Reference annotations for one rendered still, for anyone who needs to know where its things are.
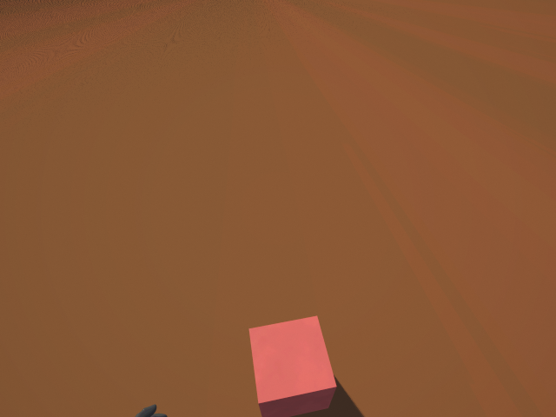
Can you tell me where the carton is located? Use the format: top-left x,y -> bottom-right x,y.
249,316 -> 336,417

